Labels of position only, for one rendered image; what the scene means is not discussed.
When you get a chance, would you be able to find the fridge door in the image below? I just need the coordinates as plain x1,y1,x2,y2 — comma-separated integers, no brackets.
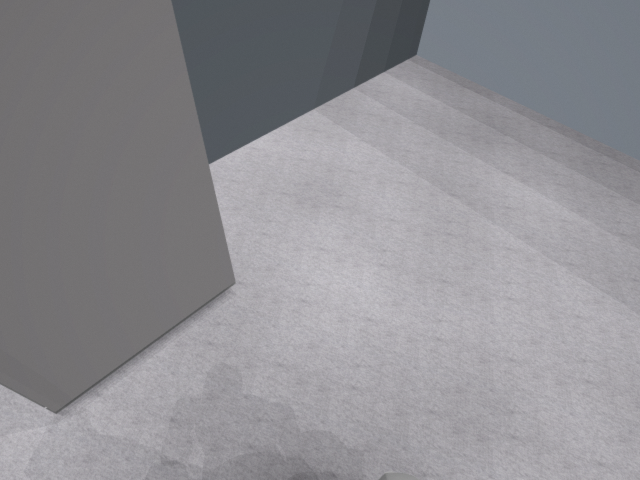
0,0,236,412

